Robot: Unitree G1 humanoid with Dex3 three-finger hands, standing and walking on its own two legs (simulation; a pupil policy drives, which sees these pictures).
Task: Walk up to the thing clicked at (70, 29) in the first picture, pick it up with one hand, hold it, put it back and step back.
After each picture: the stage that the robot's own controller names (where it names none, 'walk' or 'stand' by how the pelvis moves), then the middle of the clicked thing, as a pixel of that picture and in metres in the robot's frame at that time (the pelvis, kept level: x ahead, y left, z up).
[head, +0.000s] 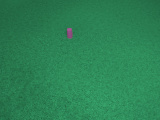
stand; (69, 33) +1.60 +0.23 -0.72
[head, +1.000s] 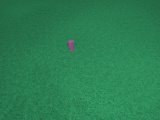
walk; (71, 45) +1.47 +0.31 -0.72
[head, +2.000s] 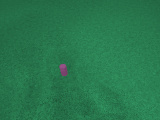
walk; (63, 70) +0.97 +0.32 -0.72
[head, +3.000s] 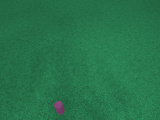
walk; (59, 107) +0.60 +0.29 -0.71
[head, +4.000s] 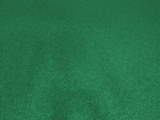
stand; out of the picture +0.42 +0.23 -0.70
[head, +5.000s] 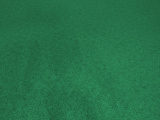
stand; out of the picture +0.36 +0.23 -0.72
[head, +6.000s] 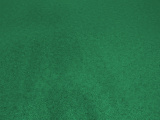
stand; out of the picture +0.37 +0.23 -0.73
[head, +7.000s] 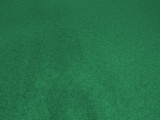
stand; out of the picture +0.36 +0.24 -0.73
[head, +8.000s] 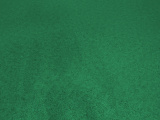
stand; out of the picture +0.36 +0.24 -0.73
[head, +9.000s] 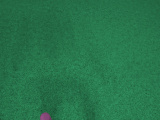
go down; (46, 119) +0.38 +0.24 -0.68
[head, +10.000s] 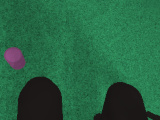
go down; (15, 59) +0.42 +0.30 -0.30
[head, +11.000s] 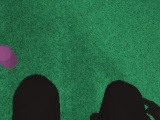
close in; (6, 57) +0.41 +0.32 -0.28
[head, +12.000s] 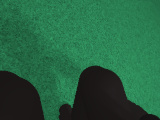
close in; out of the picture +0.38 +0.35 -0.21
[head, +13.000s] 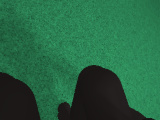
close; out of the picture +0.37 +0.35 -0.21
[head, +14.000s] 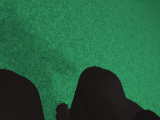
lift; out of the picture +0.35 +0.34 -0.22
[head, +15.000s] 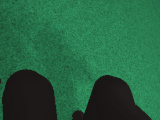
lift; out of the picture +0.30 +0.30 -0.17
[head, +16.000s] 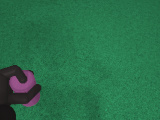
lift; (26, 89) +0.32 +0.20 +0.01
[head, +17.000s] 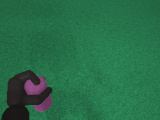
hold; (39, 94) +0.33 +0.17 +0.00
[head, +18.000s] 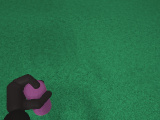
hold; (38, 98) +0.31 +0.18 -0.02
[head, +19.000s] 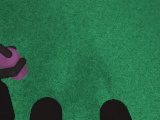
crouch; (13, 65) +0.40 +0.26 -0.10
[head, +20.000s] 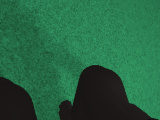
lower; out of the picture +0.37 +0.35 -0.22
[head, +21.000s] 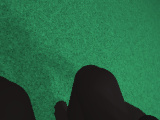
lower; out of the picture +0.37 +0.36 -0.22
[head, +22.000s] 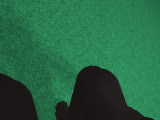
lower; out of the picture +0.37 +0.36 -0.22
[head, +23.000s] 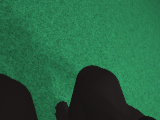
lower; out of the picture +0.37 +0.36 -0.22
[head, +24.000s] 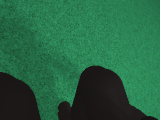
loosen; out of the picture +0.36 +0.35 -0.21
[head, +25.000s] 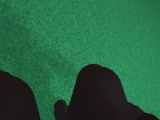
withdraw; out of the picture +0.35 +0.35 -0.22
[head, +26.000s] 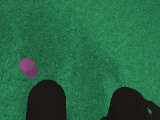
walk; (29, 68) +0.42 +0.30 -0.33
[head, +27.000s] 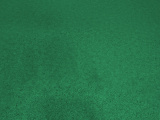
stand; out of the picture +0.35 +0.23 -0.66
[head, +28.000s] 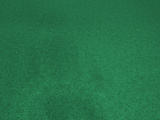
stand; out of the picture +0.37 +0.24 -0.67
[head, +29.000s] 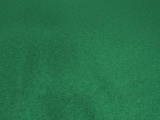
stand; out of the picture +0.37 +0.23 -0.69
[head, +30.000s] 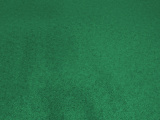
walk; out of the picture +0.39 +0.23 -0.71
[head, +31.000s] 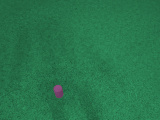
walk; (58, 91) +0.58 +0.23 -0.70
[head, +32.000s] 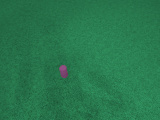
walk; (63, 71) +0.86 +0.28 -0.70
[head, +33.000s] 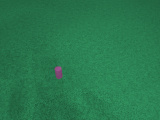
stand; (58, 72) +0.98 +0.27 -0.71
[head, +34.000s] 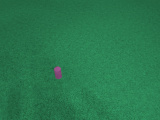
stand; (58, 72) +0.99 +0.28 -0.72
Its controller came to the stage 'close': yes
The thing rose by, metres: 0.72
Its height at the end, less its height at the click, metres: +0.00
